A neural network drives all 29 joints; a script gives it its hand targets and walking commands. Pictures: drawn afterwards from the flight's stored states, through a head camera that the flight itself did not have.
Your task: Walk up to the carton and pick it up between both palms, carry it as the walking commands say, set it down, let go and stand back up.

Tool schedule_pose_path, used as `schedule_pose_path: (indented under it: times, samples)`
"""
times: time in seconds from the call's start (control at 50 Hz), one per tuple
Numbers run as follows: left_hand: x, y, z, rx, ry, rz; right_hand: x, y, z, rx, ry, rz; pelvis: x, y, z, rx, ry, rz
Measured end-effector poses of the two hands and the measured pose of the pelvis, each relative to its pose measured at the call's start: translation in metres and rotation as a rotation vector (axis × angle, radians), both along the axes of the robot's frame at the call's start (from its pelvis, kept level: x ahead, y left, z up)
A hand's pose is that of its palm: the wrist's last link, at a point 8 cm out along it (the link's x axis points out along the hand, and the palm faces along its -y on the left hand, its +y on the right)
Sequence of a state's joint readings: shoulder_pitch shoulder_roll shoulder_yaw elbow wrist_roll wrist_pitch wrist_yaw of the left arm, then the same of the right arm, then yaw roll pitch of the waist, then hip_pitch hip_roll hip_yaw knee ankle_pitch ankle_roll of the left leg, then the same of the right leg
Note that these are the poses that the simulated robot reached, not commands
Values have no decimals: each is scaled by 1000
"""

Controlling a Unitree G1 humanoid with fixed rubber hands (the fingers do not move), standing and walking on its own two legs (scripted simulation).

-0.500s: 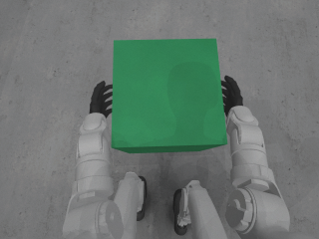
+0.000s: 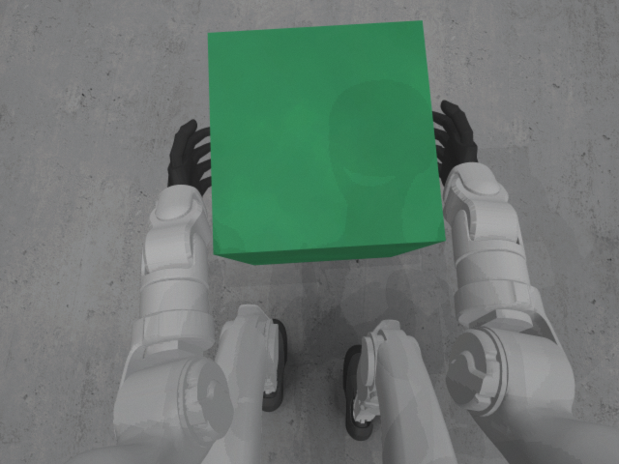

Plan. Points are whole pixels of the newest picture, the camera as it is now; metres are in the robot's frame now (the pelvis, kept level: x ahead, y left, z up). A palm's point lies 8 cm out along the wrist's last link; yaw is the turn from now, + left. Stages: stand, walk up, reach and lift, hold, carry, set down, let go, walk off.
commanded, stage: set down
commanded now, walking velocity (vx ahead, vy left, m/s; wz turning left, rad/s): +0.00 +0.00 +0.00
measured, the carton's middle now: (319, 170) +0.49 +0.03 -0.15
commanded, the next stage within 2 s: none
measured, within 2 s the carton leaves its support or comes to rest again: neither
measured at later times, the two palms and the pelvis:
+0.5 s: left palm (209, 186) +0.46 +0.19 -0.16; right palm (435, 171) +0.50 -0.14 -0.16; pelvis -0.02 +0.00 -0.07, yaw -1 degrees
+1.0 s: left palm (224, 190) +0.49 +0.19 -0.26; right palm (415, 177) +0.53 -0.14 -0.25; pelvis -0.02 +0.00 -0.13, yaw -2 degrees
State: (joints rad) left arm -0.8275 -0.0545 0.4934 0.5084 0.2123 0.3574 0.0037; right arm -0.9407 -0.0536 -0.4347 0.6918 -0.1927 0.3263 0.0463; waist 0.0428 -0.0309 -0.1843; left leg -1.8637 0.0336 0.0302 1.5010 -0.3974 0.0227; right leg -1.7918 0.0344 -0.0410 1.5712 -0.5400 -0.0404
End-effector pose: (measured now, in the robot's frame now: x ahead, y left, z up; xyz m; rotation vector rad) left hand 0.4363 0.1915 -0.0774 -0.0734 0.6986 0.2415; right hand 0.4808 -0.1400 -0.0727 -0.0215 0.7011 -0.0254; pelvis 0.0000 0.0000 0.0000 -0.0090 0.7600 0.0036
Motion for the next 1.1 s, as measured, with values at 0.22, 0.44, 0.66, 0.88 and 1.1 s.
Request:
schedule_pose_path:
  times: [0.22,0.44,0.66,0.88,1.1]
  samples:
    - [11,-1,-35,3,2,-3,11,-1,-35,-4,1,-2,-10,-1,-33,4,13,-8]
    - [23,-2,-74,8,6,-9,21,-2,-74,-10,3,-1,-17,-2,-63,7,29,-19]
    - [33,-1,-116,13,7,-11,31,0,-118,-13,3,3,-19,-1,-91,9,48,-28]
    - [44,0,-157,14,6,-14,41,0,-159,-20,2,6,-21,1,-118,10,55,-35]
    - [53,0,-198,17,12,-17,51,0,-199,-32,5,15,-22,3,-143,13,37,-39]
